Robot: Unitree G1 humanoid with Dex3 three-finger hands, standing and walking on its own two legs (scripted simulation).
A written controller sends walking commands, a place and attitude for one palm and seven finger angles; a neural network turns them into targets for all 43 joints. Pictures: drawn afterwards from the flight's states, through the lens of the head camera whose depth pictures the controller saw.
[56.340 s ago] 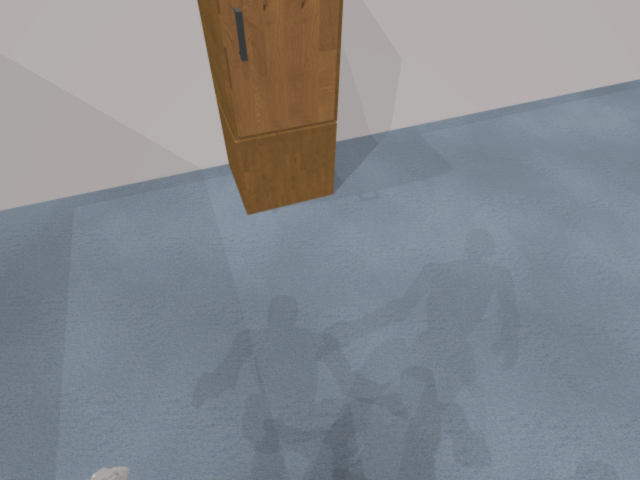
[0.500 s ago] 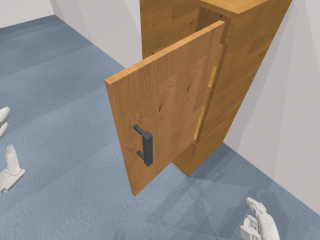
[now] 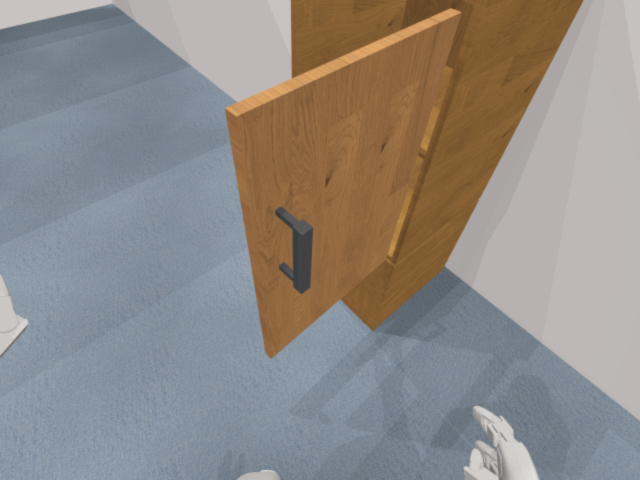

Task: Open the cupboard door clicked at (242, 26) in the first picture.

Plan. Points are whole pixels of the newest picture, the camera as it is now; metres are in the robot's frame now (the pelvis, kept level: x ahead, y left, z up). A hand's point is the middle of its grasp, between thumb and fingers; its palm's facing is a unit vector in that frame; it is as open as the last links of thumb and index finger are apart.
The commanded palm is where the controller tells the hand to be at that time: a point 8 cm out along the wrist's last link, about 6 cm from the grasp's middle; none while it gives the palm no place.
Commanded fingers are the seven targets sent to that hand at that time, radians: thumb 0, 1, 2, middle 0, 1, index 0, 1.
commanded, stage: step back with the hand held close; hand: left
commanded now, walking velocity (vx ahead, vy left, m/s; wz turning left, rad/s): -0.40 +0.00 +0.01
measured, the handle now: (293, 252) +0.40 +0.07 +0.04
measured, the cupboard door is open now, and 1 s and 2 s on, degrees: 93 93 93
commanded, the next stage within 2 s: stop stepping back and stand still in 0.36 s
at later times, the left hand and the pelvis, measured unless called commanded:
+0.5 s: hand out of the picture +0.09 +0.27 +0.18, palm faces +0.41 -0.82 -0.40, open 7.4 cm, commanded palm +0.03 +0.30 +0.19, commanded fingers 0.00 0.90 0.90 -0.20 -0.30 -0.20 -0.30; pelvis -0.12 +0.01 +0.02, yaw -2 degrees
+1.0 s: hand out of the picture +0.01 +0.23 +0.17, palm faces +0.38 -0.80 -0.45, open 7.4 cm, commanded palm -0.05 +0.27 +0.19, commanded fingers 0.00 0.90 0.90 -0.20 -0.30 -0.20 -0.30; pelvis -0.21 -0.02 +0.00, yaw -3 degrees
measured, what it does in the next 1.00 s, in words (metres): walks backwards: left foot, then right foot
